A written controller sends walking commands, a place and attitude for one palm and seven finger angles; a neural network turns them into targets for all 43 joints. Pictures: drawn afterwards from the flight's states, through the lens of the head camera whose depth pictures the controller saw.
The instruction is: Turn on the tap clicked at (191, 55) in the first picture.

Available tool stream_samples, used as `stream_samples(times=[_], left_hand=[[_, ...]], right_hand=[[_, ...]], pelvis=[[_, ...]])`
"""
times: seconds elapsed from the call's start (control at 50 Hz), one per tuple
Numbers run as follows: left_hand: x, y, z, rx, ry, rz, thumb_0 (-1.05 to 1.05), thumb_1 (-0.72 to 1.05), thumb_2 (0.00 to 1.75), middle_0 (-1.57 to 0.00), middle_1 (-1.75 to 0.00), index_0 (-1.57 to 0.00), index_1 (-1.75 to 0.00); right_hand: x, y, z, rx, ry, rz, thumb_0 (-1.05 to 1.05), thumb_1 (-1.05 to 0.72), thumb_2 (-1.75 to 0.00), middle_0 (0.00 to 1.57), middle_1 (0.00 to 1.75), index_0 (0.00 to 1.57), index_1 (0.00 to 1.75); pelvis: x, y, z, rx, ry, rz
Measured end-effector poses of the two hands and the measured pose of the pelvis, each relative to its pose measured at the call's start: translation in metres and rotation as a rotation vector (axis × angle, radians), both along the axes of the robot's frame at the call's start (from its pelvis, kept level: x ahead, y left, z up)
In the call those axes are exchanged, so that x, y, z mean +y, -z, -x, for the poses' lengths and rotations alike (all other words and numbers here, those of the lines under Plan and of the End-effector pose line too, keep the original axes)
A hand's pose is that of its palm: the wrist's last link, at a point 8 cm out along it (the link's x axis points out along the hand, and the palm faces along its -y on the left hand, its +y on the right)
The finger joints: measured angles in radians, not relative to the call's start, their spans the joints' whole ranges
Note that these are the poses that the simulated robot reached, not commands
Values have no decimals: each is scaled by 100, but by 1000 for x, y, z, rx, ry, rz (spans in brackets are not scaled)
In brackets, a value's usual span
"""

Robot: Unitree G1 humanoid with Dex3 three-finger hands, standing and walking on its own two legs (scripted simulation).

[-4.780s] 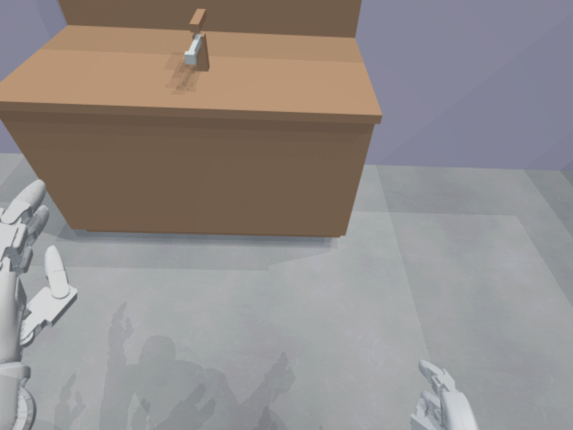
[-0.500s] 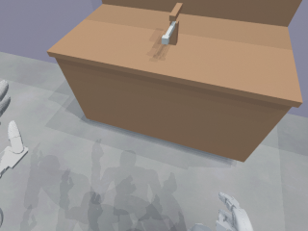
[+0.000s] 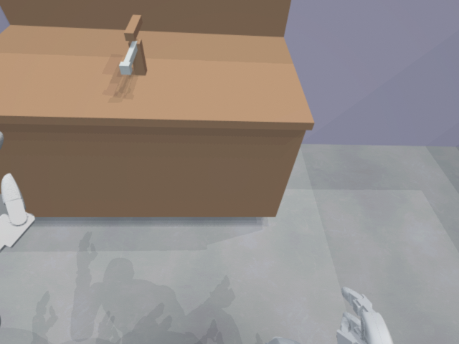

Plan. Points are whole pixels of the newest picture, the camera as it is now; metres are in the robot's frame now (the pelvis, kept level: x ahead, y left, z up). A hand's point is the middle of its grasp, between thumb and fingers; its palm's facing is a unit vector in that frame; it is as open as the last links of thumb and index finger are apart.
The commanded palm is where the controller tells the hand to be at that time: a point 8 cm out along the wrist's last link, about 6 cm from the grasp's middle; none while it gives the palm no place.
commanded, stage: turn to face it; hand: left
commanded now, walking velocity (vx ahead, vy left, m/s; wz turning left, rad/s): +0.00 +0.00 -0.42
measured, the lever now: (125, 68) +0.80 +0.37 +0.03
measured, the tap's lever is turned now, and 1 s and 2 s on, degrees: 0 0 0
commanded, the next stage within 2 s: take the last steps up to it in 0.34 s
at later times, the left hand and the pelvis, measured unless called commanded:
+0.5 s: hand (125, 250) +0.19 +0.15 +0.18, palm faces +0.25 -0.86 -0.45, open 7.4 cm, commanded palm +0.14 +0.19 +0.18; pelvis -0.06 -0.06 +0.00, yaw -10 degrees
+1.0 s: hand (140, 249) +0.20 +0.14 +0.16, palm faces +0.22 -0.87 -0.43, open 7.5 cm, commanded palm +0.15 +0.19 +0.18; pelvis -0.06 -0.06 +0.00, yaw -10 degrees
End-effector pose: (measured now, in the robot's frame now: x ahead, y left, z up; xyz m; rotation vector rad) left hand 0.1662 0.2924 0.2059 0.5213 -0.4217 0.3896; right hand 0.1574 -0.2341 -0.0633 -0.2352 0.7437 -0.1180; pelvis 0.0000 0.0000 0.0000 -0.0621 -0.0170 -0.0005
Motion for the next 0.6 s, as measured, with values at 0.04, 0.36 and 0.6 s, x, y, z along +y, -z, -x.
stream_samples(times=[0.04,0.36,0.6], left_hand=[[-12,6,-6,33,10,23,2,89,90,-21,-31,-21,-30],[-115,3,-4,164,214,-106,2,88,90,-22,-31,-21,-30],[-97,24,21,89,202,80,2,89,90,-22,-31,-21,-30]], right_hand=[[1,6,9,-6,9,-43,1,-90,-90,20,30,20,30],[-84,37,108,110,215,-61,1,-90,-90,20,30,20,30],[-96,0,138,20,258,80,1,-91,-90,20,30,20,29]], pelvis=[[-7,0,5,2,23,-2],[-62,3,51,18,155,-74],[-49,1,71,-1,179,-60]])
